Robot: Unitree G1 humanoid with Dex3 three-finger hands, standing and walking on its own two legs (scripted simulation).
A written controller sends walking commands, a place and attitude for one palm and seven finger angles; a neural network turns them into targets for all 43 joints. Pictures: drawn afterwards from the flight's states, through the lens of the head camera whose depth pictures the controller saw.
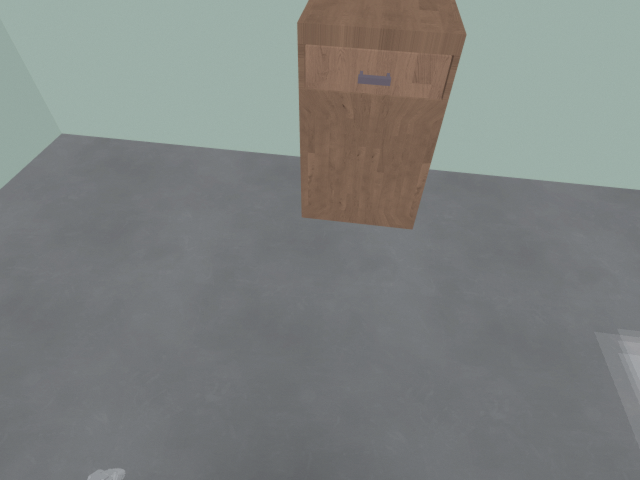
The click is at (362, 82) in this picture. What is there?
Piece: drawer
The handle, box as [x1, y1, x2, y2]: [358, 71, 390, 85]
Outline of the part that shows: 358,75 358,83 389,85 390,82 389,73 387,73 386,76 363,75 362,71 360,71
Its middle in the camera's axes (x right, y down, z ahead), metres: +0.17 -0.52 +1.25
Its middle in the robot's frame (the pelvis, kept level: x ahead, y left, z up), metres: +1.28 -0.10 -0.08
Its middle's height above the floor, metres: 0.69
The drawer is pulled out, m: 0.00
